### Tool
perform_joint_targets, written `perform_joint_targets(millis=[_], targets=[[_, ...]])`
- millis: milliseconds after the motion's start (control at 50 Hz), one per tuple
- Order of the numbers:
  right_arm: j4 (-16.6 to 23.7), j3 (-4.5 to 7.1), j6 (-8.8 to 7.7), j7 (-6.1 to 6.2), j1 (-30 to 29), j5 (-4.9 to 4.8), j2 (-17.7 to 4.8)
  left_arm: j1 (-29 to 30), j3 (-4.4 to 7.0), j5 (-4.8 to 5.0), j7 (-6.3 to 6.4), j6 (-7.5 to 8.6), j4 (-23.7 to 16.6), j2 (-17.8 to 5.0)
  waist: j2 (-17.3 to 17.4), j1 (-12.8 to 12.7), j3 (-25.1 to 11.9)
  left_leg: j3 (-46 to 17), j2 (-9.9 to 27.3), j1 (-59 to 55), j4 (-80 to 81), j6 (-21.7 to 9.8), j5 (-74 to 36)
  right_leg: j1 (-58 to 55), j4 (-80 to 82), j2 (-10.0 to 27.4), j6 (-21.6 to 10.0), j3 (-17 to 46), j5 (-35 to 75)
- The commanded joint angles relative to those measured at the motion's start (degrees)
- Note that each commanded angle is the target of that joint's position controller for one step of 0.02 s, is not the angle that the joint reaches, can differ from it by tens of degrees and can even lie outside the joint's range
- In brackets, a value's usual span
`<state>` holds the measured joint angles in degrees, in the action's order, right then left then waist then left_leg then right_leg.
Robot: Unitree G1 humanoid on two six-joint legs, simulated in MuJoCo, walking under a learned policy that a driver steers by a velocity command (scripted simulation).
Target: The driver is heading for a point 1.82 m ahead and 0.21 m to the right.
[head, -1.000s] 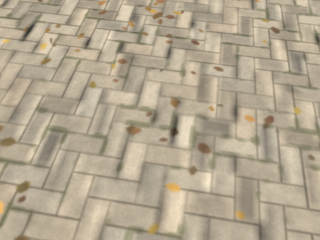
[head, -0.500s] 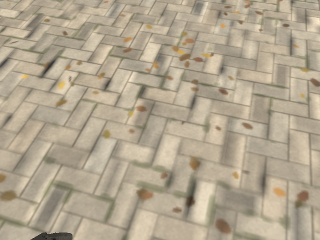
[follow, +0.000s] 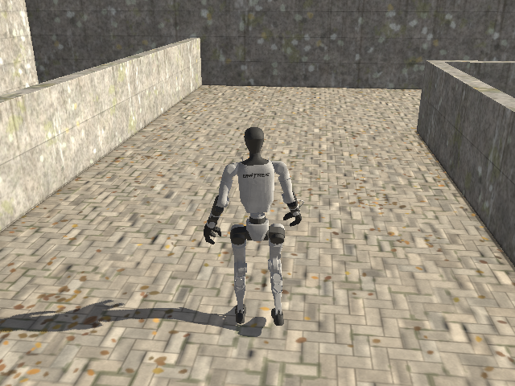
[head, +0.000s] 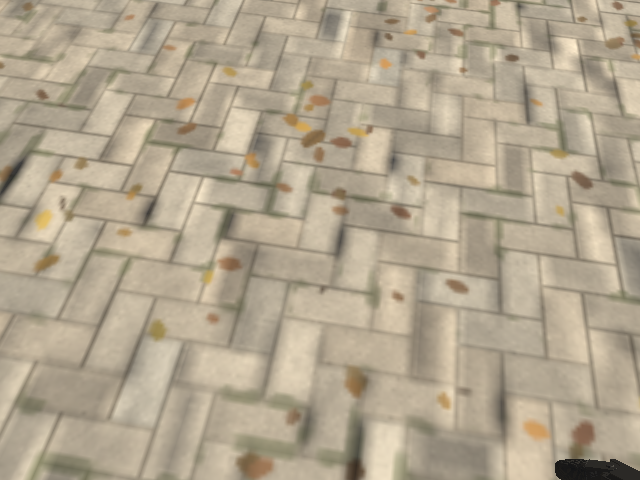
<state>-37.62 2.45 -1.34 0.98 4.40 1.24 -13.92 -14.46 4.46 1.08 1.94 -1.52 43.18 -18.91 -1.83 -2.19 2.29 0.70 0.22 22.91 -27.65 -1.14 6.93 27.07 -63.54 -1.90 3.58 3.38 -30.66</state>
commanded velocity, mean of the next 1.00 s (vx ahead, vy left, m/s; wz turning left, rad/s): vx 0.02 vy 0.00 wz -0.27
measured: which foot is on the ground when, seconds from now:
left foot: down 0.00-0.28, up 0.30-0.66, down 0.68-1.00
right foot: up 0.00-0.26, down 0.28-1.00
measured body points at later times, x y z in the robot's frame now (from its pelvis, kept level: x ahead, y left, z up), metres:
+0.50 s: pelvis +0.02 -0.05 +0.01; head +0.04 -0.08 +0.46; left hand +0.22 +0.18 -0.07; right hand +0.07 -0.36 -0.12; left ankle +0.05 +0.11 -0.66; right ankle +0.01 -0.13 -0.73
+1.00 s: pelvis +0.03 -0.02 +0.00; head +0.03 -0.02 +0.45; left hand +0.20 +0.20 -0.12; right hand +0.07 -0.30 -0.12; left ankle +0.05 +0.10 -0.73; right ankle +0.01 -0.13 -0.73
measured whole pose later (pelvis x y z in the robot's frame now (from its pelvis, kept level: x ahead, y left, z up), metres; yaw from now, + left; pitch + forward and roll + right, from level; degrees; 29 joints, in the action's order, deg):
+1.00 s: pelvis +0.03 -0.02 +0.00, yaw -15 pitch -2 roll +0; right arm -51.9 1.8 -0.6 1.3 9.3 0.5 -13.5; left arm -10.3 2.7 -0.7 1.0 -1.1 48.8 -14.1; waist -0.1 -0.2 2.0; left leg -0.2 1.0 10.8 -28.8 0.8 16.3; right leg 12.3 -28.7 -1.8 -0.8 1.9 -14.7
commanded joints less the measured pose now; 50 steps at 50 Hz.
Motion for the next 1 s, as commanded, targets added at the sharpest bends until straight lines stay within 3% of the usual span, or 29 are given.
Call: perform_joint_targets(millis=[20, 120, 180, 220, 260, 280, 300, 320, 340, 360, 380, 400, 440, 520, 580, 640, 660, 680, 700, 720, 740, 760, 820, 1000], targets=[[2.5, 2.49, 0.2, 0.49, -0.6, 0.55, -8.4, -4.8, 1.81, -0.07, 0.68, -1.88, -3.3, -4.7, 10.6, 0.2, -6.5, -10.7, 14.3, -8.1, 11.9, -11.6, -7.1, 4.2, -4.8, 3.8, 2.0, -0.6, 5.2], [1.1, 3.28, 0.48, 1.3, -0.4, -0.09, -9.6, 0.1, 0.78, -0.51, -0.46, -1.59, -6.6, -2.1, 9.9, 1.8, -8.2, -5.2, 16.1, -10.4, 12.1, -12.9, -9.0, 0.0, 8.9, 5.8, 1.0, -2.4, 9.4], [0.3, 3.96, 1.05, 0.95, 0.1, -0.57, -11.5, 1.4, 0.89, -0.39, -1.54, -1.63, -7.8, -3.1, 10.3, 2.4, -8.7, -3.7, 17.5, -11.2, 11.4, -12.6, -8.9, -4.2, 15.6, 5.5, -0.4, -4.5, 10.1], [-0.3, 4.25, 1.3, 0.68, 0.2, -1.33, -12.2, 1.1, 1.24, -0.36, -2.16, -1.83, -8.2, -3.8, 10.5, 1.8, -8.3, -3.1, 18.2, -12.1, 9.6, -11.3, -7.9, -6.8, 21.2, 4.9, -2.0, -5.6, 11.1], [-1.2, 4.28, 1.65, 0.66, 0.2, -2.47, -11.9, -2.1, 1.77, -0.57, -2.52, -1.87, -7.1, -4.0, 9.2, -0.2, -8.2, -0.2, 16.6, -9.9, 4.7, -7.5, -3.8, -13.7, 31.9, 2.8, -4.8, -7.4, 17.6], [-2.8, 3.86, 1.84, 0.47, 3.2, -2.51, -9.9, -3.5, 2.33, -1.02, -2.21, -1.82, -6.7, -5.5, 4.9, -0.1, -7.0, 2.9, 13.8, -5.1, -1.4, -3.2, 2.2, -18.9, 38.3, 3.3, -7.1, -3.8, 22.9], [-1.9, 2.67, 1.79, -0.15, 5.1, -0.17, -5.9, -4.0, 3.62, -1.28, -1.09, -1.69, -7.8, -11.8, -12.9, 2.4, -6.6, 9.5, 6.1, 8.3, -18.4, 3.4, 19.9, -26.3, 42.7, 17.8, -12.8, 16.0, 40.3], [0.4, 3.14, 1.68, 0.49, -0.2, 0.04, -7.7, -2.2, 3.56, -2.9, -1.3, -0.84, -9.6, -13.8, -15.9, -0.5, -5.7, 3.2, 0.3, 15.9, -29.9, 5.0, 31.5, -20.6, 45.1, 25.6, -22.6, 24.9, 43.1], [0.2, 3.81, 1.88, 0.84, -2.5, -0.75, -9.7, -1.7, 2.72, -3.68, -1.6, 0.35, -9.5, -11.0, -9.8, -1.6, -6.2, -1.4, 1.7, 15.2, -36.1, 4.3, 28.7, -18.7, 45.7, 22.8, -22.2, 20.7, 39.7], [-0.6, 4.05, 2.2, 1.03, -1.0, -1.42, -9.6, 1.2, 2.13, -3.18, -1.61, 1.24, -9.2, -9.2, -7.8, 0.5, -5.7, -2.6, 2.2, 15.0, -37.1, 3.7, 23.9, -18.1, 45.2, 19.4, -19.0, 16.1, 37.3], [-2.5, 4.21, 2.56, 1.42, 1.1, -1.16, -9.3, 4.0, 1.59, -2.2, -1.48, 1.54, -9.3, -7.3, -5.5, 1.8, -6.2, -3.0, 2.8, 14.6, -36.7, 3.9, 20.2, -18.6, 44.6, 16.9, -16.2, 13.1, 35.1], [-3.3, 4.34, 2.82, 1.6, 2.3, -0.69, -9.5, 5.9, 0.91, -1.51, -1.23, 1.65, -9.3, -5.8, -6.1, 2.6, -6.3, -2.8, 2.7, 13.2, -37.3, 4.5, 17.0, -18.0, 44.3, 15.8, -15.4, 11.0, 37.9], [-4.1, 4.17, 2.73, 1.38, 3.9, -1.07, -8.7, 6.3, -0.19, -1.87, -0.82, 1.82, -9.0, -3.5, -5.9, 3.5, -7.7, -2.7, 2.3, 9.1, -37.1, 5.4, 13.3, -17.7, 44.0, 14.2, -15.5, 8.3, 42.3], [-4.0, 2.75, 2.59, 0.89, 1.8, -1.31, -6.2, 5.9, -0.21, -1.86, -0.52, 1.67, -7.7, -3.7, -5.9, 1.8, -7.1, -2.8, 3.0, 4.3, -21.4, 6.0, 12.1, -20.1, 43.5, 13.4, -15.5, 7.7, 38.2], [-4.2, 2.57, 2.55, 0.55, 1.7, -1.57, -7.1, 5.5, 0.01, -1.97, -1.0, 1.25, -6.4, -4.6, -6.5, 0.6, -5.7, -1.8, 2.6, -1.1, -13.7, 5.7, 15.2, -18.1, 43.5, 14.3, -17.0, 10.1, 34.5], [-5.7, 2.27, 2.04, 0.28, 4.5, -1.49, -6.4, 7.1, -0.73, -1.15, -1.39, 1.17, -4.9, -3.0, -5.1, 2.6, -4.5, -0.8, 1.8, -8.2, 0.4, 4.3, 7.3, -16.0, 41.9, 12.9, -15.4, 10.9, 32.4], [-6.2, 2.06, 1.67, 0.09, 5.6, -0.8, -6.6, 6.2, -1.04, -0.94, -1.44, 1.39, -4.0, -2.2, -3.4, 3.4, -4.7, -1.9, 2.5, -13.0, 6.6, 3.4, -1.7, -14.3, 41.5, 11.6, -13.2, 10.3, 30.9], [-6.4, 2.26, 1.36, 0.19, 6.7, -0.06, -8.9, 4.6, -1.44, -1.74, -1.53, 1.92, -3.5, -1.0, -0.2, 2.5, -6.4, -6.0, 6.3, -18.3, 6.2, 2.1, -11.8, -12.3, 40.0, 9.2, -10.2, 8.9, 26.9], [-6.7, 3.08, 1.37, 0.34, 6.1, -0.34, -12.7, 2.2, -1.12, -2.5, -2.06, 2.53, -3.2, -1.5, 6.7, -0.7, -6.7, -6.9, 8.7, -19.1, 2.5, -0.1, -15.9, -10.8, 38.7, 4.9, -8.1, 4.9, 21.5], [-7.4, 2.76, 1.29, -0.07, 4.4, -1.01, -10.1, 3.6, -1.31, -2.59, -2.04, 2.58, -2.9, -0.7, 9.9, -0.2, -6.8, -6.8, 7.7, -13.4, 3.1, -1.8, -5.2, -14.6, 39.3, 2.7, -6.1, 1.9, 19.2], [-7.0, 2.1, 1.0, -0.41, 3.1, -0.88, -7.6, 6.7, -1.05, -2.46, -1.92, 2.36, -2.7, -2.1, 8.0, 1.3, -5.0, -6.1, 6.3, -10.9, 4.2, -1.3, -0.5, -15.8, 38.3, 2.7, -5.4, 1.7, 19.4], [-7.4, 1.9, 0.7, -0.37, 2.9, -0.48, -7.3, 8.0, -0.89, -2.11, -1.62, 2.0, -2.8, -1.9, 7.2, 1.7, -4.7, -5.6, 5.8, -10.1, 4.6, -0.4, 0.5, -16.2, 37.8, 2.9, -5.7, 1.6, 20.9], [-8.7, 1.52, -0.21, -0.17, 4.0, -0.56, -7.1, 7.3, -0.84, -2.0, -1.23, 0.94, -1.8, -1.1, 5.7, 1.9, -3.7, -4.5, 4.8, -10.2, 4.2, 0.7, 0.7, -16.0, 38.4, 3.5, -6.5, 2.4, 23.2], [-12.3, 0.82, 0.15, 0.65, 4.3, -0.8, -6.8, 5.6, -0.44, -1.68, -0.59, 1.27, 3.4, -0.7, 1.8, 2.4, -2.1, -3.9, 3.7, -10.9, 4.3, 0.4, 2.3, -16.0, 39.4, 3.4, -5.3, 2.0, 24.0]])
